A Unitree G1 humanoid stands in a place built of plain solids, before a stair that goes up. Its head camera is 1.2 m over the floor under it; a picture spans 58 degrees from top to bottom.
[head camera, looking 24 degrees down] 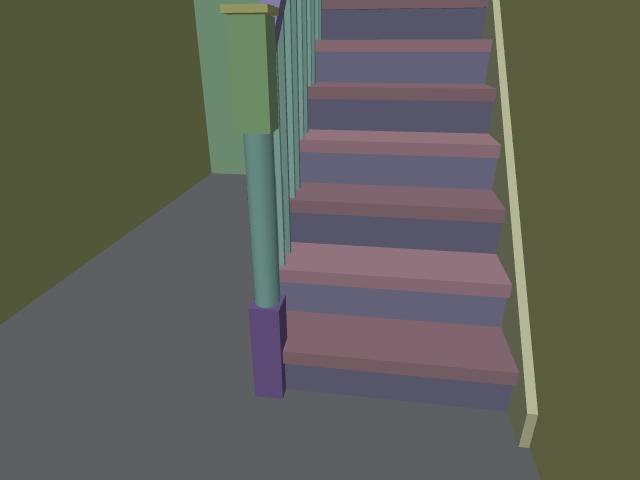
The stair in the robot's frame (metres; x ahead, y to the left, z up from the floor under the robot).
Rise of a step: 0.21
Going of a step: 0.23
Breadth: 0.91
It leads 8 degrees to the right of straight ahead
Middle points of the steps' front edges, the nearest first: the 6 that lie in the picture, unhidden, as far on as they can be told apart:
1.21 -0.27 0.20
1.44 -0.25 0.41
1.67 -0.29 0.61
1.90 -0.32 0.82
2.13 -0.35 1.03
2.37 -0.38 1.23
